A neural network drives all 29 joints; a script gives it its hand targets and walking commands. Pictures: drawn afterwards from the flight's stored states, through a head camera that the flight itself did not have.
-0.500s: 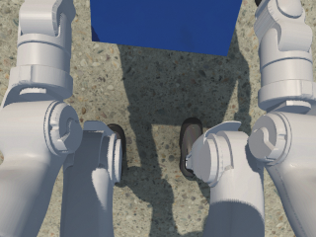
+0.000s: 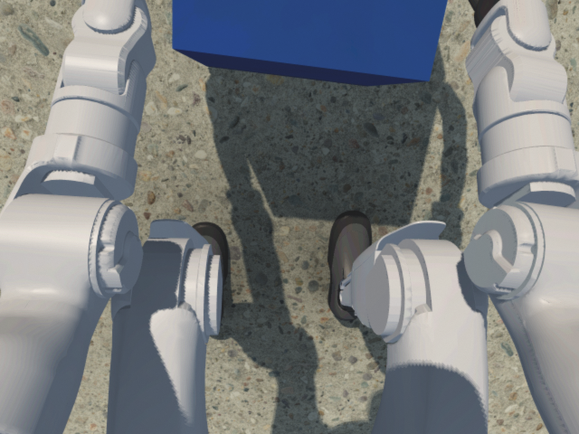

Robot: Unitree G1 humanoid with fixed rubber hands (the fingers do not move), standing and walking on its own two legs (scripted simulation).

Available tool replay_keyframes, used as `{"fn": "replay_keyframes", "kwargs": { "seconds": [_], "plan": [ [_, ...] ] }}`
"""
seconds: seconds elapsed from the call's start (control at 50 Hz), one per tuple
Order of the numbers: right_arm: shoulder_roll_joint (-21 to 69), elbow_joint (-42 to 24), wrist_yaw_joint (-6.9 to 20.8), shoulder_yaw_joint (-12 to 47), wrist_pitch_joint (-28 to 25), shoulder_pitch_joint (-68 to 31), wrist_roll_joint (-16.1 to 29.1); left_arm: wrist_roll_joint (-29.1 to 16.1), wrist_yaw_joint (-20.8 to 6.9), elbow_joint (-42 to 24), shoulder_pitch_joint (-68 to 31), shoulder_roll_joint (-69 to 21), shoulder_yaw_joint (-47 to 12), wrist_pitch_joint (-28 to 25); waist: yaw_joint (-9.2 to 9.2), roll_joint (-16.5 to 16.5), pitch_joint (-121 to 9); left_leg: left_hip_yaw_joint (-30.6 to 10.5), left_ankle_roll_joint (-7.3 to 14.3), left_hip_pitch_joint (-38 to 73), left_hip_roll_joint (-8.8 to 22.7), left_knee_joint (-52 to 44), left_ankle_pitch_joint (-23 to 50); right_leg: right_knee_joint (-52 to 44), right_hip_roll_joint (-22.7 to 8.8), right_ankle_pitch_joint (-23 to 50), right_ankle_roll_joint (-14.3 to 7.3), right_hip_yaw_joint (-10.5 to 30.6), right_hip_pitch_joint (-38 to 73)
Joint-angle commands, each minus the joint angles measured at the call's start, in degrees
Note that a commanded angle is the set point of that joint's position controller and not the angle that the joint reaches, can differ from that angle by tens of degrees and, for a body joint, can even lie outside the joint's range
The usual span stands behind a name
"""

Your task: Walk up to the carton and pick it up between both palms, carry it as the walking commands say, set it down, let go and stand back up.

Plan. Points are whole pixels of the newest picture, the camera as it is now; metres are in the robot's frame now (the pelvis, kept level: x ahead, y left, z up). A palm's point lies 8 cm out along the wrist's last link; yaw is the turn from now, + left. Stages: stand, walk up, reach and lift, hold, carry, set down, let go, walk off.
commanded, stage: set down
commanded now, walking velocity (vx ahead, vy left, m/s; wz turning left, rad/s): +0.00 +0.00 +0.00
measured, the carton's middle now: out of the picture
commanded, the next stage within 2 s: let go in 1.46 s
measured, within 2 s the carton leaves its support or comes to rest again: neither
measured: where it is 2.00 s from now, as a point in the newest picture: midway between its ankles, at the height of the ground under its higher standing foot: (276, 288)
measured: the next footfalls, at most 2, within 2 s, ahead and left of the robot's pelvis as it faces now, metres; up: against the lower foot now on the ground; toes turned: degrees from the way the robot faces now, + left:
none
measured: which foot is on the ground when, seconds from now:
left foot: down 0.00-1.00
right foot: down 0.00-1.00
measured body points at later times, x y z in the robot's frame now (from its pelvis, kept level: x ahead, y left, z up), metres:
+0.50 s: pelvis -0.03 +0.00 +0.00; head +0.35 -0.01 +0.23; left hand +0.60 +0.15 -0.13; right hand +0.54 -0.24 -0.16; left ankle +0.09 +0.12 -0.36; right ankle +0.10 -0.13 -0.36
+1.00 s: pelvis -0.03 +0.02 +0.12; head +0.34 +0.00 +0.35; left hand +0.57 +0.16 +0.00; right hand +0.52 -0.23 -0.02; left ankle +0.09 +0.12 -0.36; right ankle +0.10 -0.13 -0.36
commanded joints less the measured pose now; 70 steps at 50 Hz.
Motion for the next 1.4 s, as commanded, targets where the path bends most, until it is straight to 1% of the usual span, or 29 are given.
{"fn": "replay_keyframes", "kwargs": {
  "seconds": [0.0,0.04,0.08,0.1,0.18,0.24,0.4,0.46,0.5,0.52,0.54,0.58,0.62,0.64,0.72,0.74,0.76,0.8,0.86,0.88,0.9,0.94,0.96,1.0,1.06,1.14,1.16,1.3,1.38],
  "plan": [
    [-10.4,-1.6,-2.3,8.3,-3.4,-12.7,7.2,-5.6,2.6,-5.9,-20.3,18.8,-2.9,-3.4,1.82,3.1,-76.5,2.8,-1.4,21.5,-0.3,-4.4,29.6,-0.3,2.9,39.5,0.5,-2.6,47.6],
    [-10.7,-1.0,-2.1,9.6,-2.8,-13.7,9.6,-6.9,2.8,-9.9,-21.5,19.0,-4.3,-3.3,3.93,6.9,-78.4,1.9,-0.6,28.8,0.1,-4.0,28.7,0.2,2.9,32.9,0.9,-3.2,41.0],
    [-12.2,-5.4,-1.7,11.0,-2.4,-15.2,11.7,-9.5,2.6,-11.9,-23.4,16.5,-7.2,-1.4,1.61,9.3,-80.6,0.9,-0.5,34.7,0.8,-4.2,28.9,-1.1,2.3,29.2,0.3,-4.1,37.2],
    [-12.3,-6.5,-1.8,12.7,-1.7,-18.1,13.7,-10.1,2.6,-11.5,-25.9,17.6,-7.8,-1.3,2.96,9.5,-82.9,1.6,-0.2,37.0,1.2,-4.8,26.5,-2.3,2.1,27.8,0.6,-4.1,39.6],
    [-13.0,-21.7,-3.2,16.0,1.2,-25.4,16.5,-18.1,2.7,-25.9,-33.6,17.5,-14.3,1.8,-1.04,7.3,-105.5,3.0,0.4,47.7,0.7,-6.8,25.1,-3.9,1.8,28.6,0.1,-7.1,53.7],
    [-17.0,-28.7,-4.9,14.7,3.5,-28.4,16.5,-18.8,3.7,-29.8,-36.5,21.9,-11.3,4.8,-0.13,4.5,-113.6,4.7,0.8,51.5,0.4,-7.6,21.9,-6.2,1.4,25.6,0.3,-7.6,60.2],
    [-12.4,-16.3,-5.3,15.8,7.6,-23.9,13.8,-11.6,2.8,-5.2,-24.6,21.7,-3.6,9.7,5.54,0.1,-93.5,4.7,1.6,38.3,0.3,-14.9,6.2,-13.0,1.1,11.1,1.4,-6.2,56.4],
    [-13.2,-24.0,-5.5,13.6,7.2,-22.1,12.9,-10.9,3.0,-9.1,-22.5,19.5,-3.8,9.3,4.46,1.3,-103.2,5.1,1.0,43.6,-0.9,-15.5,15.0,-13.9,2.9,20.1,1.2,-6.3,61.3],
    [-14.1,-30.1,-5.3,10.6,7.1,-16.7,11.7,-11.5,3.4,-18.6,-20.8,17.8,-3.3,9.2,2.33,2.0,-115.3,4.6,0.7,52.7,-1.8,-16.3,25.2,-13.9,4.0,29.7,0.9,-7.8,66.1],
    [-13.4,-34.9,-5.2,11.0,7.6,-14.6,13.3,-11.0,3.2,-24.4,-20.2,19.1,-1.9,9.1,3.29,3.6,-123.6,4.5,0.5,57.5,-2.5,-16.1,32.2,-13.4,4.5,38.0,0.7,-7.3,70.2],
    [-16.6,-37.4,-5.2,9.5,7.9,-11.0,11.2,-12.9,3.5,-29.0,-18.6,17.7,-2.4,9.8,-0.17,2.5,-131.2,4.9,-0.3,59.9,-2.9,-15.5,37.3,-13.4,5.3,44.7,-0.1,-7.4,75.7],
    [-16.6,-37.4,-4.9,8.9,10.3,-7.4,11.3,-11.5,3.9,-34.1,-16.9,20.9,-2.0,11.3,-0.63,3.8,-138.0,3.9,0.0,66.5,-3.7,-18.5,41.3,-14.1,5.5,46.5,-0.6,-8.7,77.3],
    [-18.7,-39.8,-3.9,7.6,11.9,-5.8,11.6,-10.2,4.1,-42.7,-20.2,20.5,-2.3,12.8,0.38,10.7,-138.2,3.3,-0.2,76.1,-3.6,-19.7,44.8,-17.5,5.7,40.0,-1.2,-8.1,67.6],
    [-19.9,-42.7,-3.8,7.6,12.4,-6.1,11.1,-11.7,4.1,-43.7,-20.4,20.6,-3.8,13.8,-2.23,8.1,-137.6,1.9,0.1,78.8,-3.1,-19.5,45.6,-18.1,5.8,39.0,-1.3,-9.6,65.6],
    [-21.4,-34.2,-2.1,4.8,14.3,-4.3,8.4,-11.9,3.6,-35.5,-19.6,18.2,-4.3,16.7,-4.78,11.6,-120.0,-1.5,-0.9,80.5,-1.5,-24.7,39.7,-23.8,5.3,25.6,-2.0,-10.2,51.6],
    [-20.1,-35.2,-1.4,5.2,14.6,-6.4,10.3,-11.3,3.5,-37.5,-19.4,16.7,-4.0,17.0,-2.20,13.2,-119.3,-1.6,-1.1,81.5,-1.6,-27.6,39.8,-25.7,5.2,25.6,-1.9,-9.7,52.8],
    [-21.1,-35.5,-1.3,4.2,14.1,-4.1,9.2,-11.8,3.2,-37.1,-18.6,17.4,-2.8,16.6,-4.48,12.2,-120.5,-1.6,-1.6,82.8,-1.1,-27.8,41.1,-26.9,5.7,25.6,-2.2,-10.0,53.6],
    [-21.1,-29.6,-0.9,3.9,14.6,-7.2,8.4,-11.2,3.0,-28.7,-18.0,16.3,-4.4,17.2,-3.25,11.9,-113.3,-2.7,-1.0,80.4,-1.1,-30.5,35.6,-27.9,5.3,21.9,-1.5,-10.6,50.4],
    [-23.4,-30.6,-0.5,2.5,15.0,-11.2,8.0,-10.9,2.5,-29.3,-23.4,18.5,-3.0,17.7,-4.38,10.8,-113.9,-1.4,-1.2,79.4,-1.1,-34.0,30.5,-31.6,5.0,20.9,-1.9,-9.9,55.4],
    [-23.3,-32.1,-0.7,3.0,15.6,-15.8,8.6,-10.7,2.6,-29.4,-24.9,19.9,-2.5,18.1,-2.29,8.6,-115.7,-1.1,-0.4,78.7,-1.8,-35.3,27.7,-32.4,5.1,20.4,-1.2,-9.9,58.2],
    [-23.1,-32.2,-0.6,4.0,16.0,-16.8,8.5,-12.0,2.7,-30.1,-27.3,18.9,-4.2,18.5,-4.16,8.1,-114.8,-1.1,-0.7,80.2,-1.6,-37.5,25.5,-34.0,5.0,18.6,-1.4,-10.6,58.0],
    [-24.6,-36.4,-1.6,3.4,17.1,-19.3,8.9,-11.2,2.1,-27.9,-26.6,21.5,-1.7,19.4,-2.68,7.6,-118.4,0.7,-0.5,78.7,-2.2,-37.9,22.9,-36.6,4.7,19.0,-1.8,-8.7,64.9],
    [-25.2,-40.3,-1.9,2.3,17.4,-21.8,8.4,-11.3,2.4,-30.4,-29.1,23.6,-1.0,20.1,-4.60,5.8,-122.8,0.1,-0.3,80.5,-2.5,-39.5,23.0,-36.8,5.0,19.9,-0.9,-10.2,67.6],
    [-25.0,-46.0,-2.6,4.4,19.5,-24.9,10.5,-11.7,2.3,-34.1,-29.5,24.9,-1.8,21.3,-1.60,6.5,-129.3,1.1,0.0,84.5,-3.1,-41.0,23.0,-39.3,5.0,20.2,-1.2,-9.4,72.4],
    [-24.9,-51.2,-3.5,4.6,20.8,-25.7,9.2,-12.1,2.4,-34.9,-27.9,25.7,-1.2,22.7,-2.74,3.0,-131.1,0.5,0.0,85.1,-3.1,-43.8,22.2,-41.9,5.2,21.3,-0.4,-9.9,78.1],
    [-20.8,-43.1,-4.4,6.3,23.1,-21.5,8.3,-10.1,1.2,-30.7,-27.5,26.9,1.1,23.1,0.19,2.6,-126.9,2.3,0.2,82.2,-3.6,-47.7,20.5,-46.3,5.3,21.6,-0.7,-7.4,83.4],
    [-20.1,-40.0,-3.9,6.4,23.4,-18.7,8.0,-9.2,1.1,-30.1,-26.5,27.4,1.2,23.0,-0.76,2.7,-123.5,1.8,0.1,80.9,-3.2,-49.2,20.7,-46.7,4.9,22.5,-0.5,-7.5,83.7],
    [-17.7,-44.4,-3.4,7.2,21.2,-13.3,6.1,-8.6,-1.3,-28.9,-17.5,25.1,2.1,20.8,-0.28,2.4,-125.9,0.9,0.4,87.7,-3.6,-54.9,33.6,-52.7,5.5,37.5,-0.3,-5.4,94.9],
    [-13.5,-28.1,-1.6,7.0,19.3,-8.8,3.5,-4.5,-2.4,-16.4,-13.4,22.4,4.4,18.7,1.98,2.6,-107.1,0.8,0.1,81.1,-3.0,-58.9,32.5,-56.1,5.0,35.4,0.1,-5.1,86.9]
  ]
}}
